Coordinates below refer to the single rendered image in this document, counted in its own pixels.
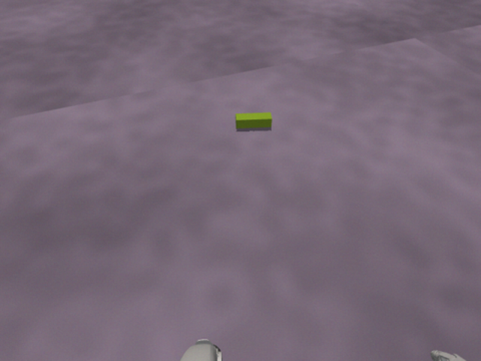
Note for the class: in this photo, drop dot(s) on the carton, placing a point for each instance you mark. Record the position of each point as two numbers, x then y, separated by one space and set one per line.
253 120

